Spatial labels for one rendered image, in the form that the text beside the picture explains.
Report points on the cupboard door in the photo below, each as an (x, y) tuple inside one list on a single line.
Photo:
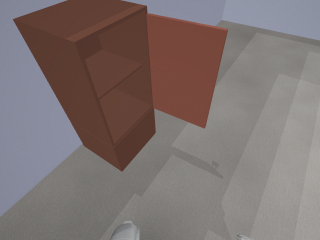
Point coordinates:
[(185, 58)]

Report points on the robot left thigh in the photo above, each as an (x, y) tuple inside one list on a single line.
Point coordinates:
[(126, 231)]

